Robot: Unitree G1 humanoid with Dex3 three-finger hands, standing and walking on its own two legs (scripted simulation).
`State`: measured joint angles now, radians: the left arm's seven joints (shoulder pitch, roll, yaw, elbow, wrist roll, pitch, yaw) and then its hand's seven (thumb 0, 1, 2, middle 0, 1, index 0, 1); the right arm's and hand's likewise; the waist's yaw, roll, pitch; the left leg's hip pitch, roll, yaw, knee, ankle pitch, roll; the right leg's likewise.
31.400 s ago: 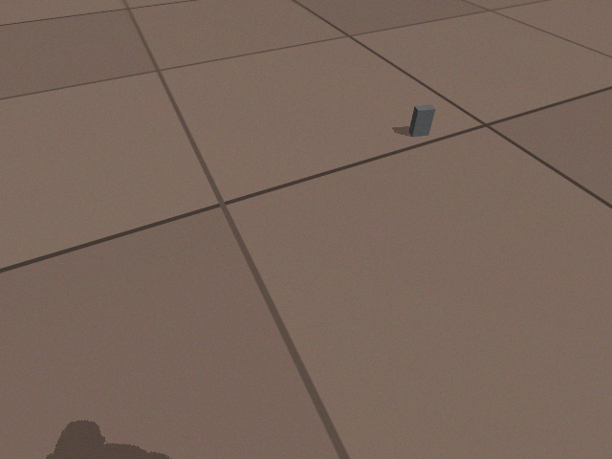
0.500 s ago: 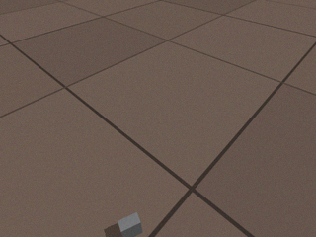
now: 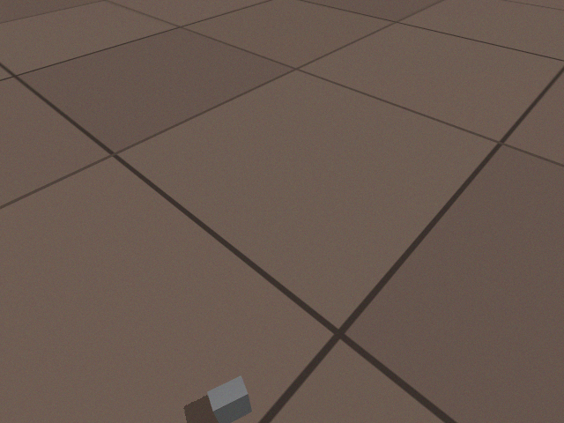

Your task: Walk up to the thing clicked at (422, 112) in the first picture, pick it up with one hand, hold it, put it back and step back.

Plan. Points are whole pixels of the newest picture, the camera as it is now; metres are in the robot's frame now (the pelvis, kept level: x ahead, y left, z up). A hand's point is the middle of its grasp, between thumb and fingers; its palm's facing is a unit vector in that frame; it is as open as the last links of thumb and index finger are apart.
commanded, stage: stand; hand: left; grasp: from the side
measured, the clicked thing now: (230, 402) +0.39 +0.18 -0.69
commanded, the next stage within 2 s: step back in 1.12 s
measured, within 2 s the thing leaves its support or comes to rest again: neither
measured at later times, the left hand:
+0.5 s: hand out of the picture +0.09 +0.24 -0.15, palm faces -0.01 -0.94 -0.34, open 7.4 cm
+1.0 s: hand out of the picture +0.10 +0.24 -0.15, palm faces -0.02 -0.94 -0.34, open 7.4 cm
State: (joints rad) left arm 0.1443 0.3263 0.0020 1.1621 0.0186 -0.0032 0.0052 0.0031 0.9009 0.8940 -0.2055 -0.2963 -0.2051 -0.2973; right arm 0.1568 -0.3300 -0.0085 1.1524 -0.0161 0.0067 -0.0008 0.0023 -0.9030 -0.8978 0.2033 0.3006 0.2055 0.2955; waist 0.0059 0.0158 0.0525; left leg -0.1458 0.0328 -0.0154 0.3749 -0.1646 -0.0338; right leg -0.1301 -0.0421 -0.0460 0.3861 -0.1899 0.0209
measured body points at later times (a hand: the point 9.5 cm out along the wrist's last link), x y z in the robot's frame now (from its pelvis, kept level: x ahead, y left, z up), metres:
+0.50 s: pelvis +0.02 +0.00 +0.00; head +0.02 -0.01 +0.45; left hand +0.09 +0.29 -0.13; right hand +0.08 -0.30 -0.14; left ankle +0.03 +0.14 -0.74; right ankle +0.02 -0.13 -0.74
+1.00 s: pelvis +0.03 -0.01 +0.00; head +0.04 -0.01 +0.45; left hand +0.10 +0.29 -0.13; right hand +0.09 -0.30 -0.14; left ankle +0.03 +0.14 -0.74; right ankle +0.02 -0.13 -0.74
